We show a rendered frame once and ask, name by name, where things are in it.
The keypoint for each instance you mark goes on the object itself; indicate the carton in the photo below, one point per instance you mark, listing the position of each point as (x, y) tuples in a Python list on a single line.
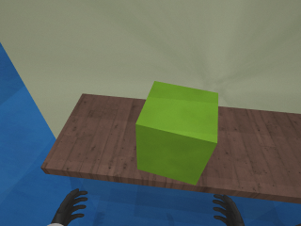
[(176, 131)]

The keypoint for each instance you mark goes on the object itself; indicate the table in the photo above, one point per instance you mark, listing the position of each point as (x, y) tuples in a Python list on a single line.
[(257, 155)]

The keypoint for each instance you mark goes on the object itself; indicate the robot left hand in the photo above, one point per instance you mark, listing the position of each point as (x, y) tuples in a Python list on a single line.
[(63, 214)]

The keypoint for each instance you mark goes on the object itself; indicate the robot right hand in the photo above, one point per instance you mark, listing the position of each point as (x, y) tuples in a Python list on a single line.
[(233, 216)]

